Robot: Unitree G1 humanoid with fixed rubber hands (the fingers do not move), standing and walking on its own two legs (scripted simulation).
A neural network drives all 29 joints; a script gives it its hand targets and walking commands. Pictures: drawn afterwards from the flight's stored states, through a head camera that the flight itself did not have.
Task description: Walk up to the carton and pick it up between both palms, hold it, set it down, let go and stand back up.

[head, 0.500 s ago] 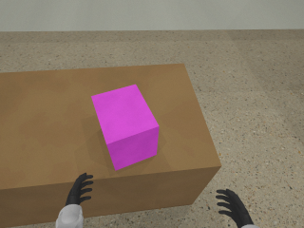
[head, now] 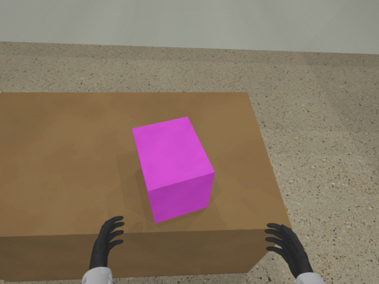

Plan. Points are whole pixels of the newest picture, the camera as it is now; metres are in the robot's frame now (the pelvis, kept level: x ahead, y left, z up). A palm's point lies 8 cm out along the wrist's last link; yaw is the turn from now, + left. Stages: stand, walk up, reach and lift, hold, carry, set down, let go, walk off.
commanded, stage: reach and lift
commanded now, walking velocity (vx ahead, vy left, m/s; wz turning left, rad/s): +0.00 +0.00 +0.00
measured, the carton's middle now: (171, 169) +0.43 +0.07 -0.09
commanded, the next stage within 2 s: none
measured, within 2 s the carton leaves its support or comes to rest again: neither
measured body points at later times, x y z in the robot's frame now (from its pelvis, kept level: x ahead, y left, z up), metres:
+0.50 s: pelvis -0.01 -0.02 -0.01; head +0.02 -0.01 +0.44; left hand +0.23 +0.19 -0.05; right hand +0.27 -0.20 -0.05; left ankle -0.03 +0.11 -0.74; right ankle -0.01 -0.10 -0.74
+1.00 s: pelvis -0.01 -0.01 -0.01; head +0.04 -0.01 +0.44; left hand +0.30 +0.20 -0.02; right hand +0.36 -0.16 -0.01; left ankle -0.03 +0.11 -0.74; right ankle -0.01 -0.10 -0.74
